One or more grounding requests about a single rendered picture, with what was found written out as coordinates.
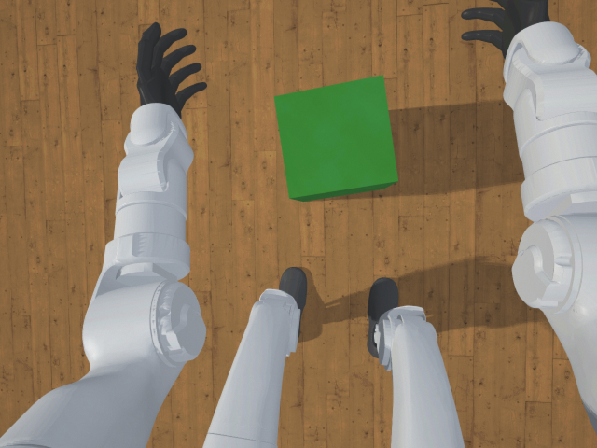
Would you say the left robot foot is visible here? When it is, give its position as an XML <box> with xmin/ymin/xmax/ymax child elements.
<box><xmin>279</xmin><ymin>267</ymin><xmax>307</xmax><ymax>338</ymax></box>

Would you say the right robot hand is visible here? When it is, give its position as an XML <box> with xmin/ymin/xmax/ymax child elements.
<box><xmin>461</xmin><ymin>0</ymin><xmax>550</xmax><ymax>59</ymax></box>

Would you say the robot left upper arm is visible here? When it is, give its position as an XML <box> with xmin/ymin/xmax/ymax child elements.
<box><xmin>0</xmin><ymin>279</ymin><xmax>206</xmax><ymax>448</ymax></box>

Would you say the left robot hand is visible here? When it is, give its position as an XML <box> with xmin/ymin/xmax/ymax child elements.
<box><xmin>136</xmin><ymin>22</ymin><xmax>207</xmax><ymax>118</ymax></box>

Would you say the right robot forearm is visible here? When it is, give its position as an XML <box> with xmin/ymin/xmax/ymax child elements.
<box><xmin>503</xmin><ymin>21</ymin><xmax>597</xmax><ymax>222</ymax></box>

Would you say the robot right upper arm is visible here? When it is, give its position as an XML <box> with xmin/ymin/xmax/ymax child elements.
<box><xmin>512</xmin><ymin>215</ymin><xmax>597</xmax><ymax>434</ymax></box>

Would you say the left robot forearm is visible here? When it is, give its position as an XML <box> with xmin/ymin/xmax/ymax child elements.
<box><xmin>82</xmin><ymin>103</ymin><xmax>194</xmax><ymax>358</ymax></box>

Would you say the robot left shin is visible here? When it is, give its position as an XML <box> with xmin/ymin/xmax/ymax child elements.
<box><xmin>249</xmin><ymin>289</ymin><xmax>298</xmax><ymax>318</ymax></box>

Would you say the carton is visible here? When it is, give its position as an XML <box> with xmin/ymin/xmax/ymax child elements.
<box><xmin>274</xmin><ymin>75</ymin><xmax>398</xmax><ymax>202</ymax></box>

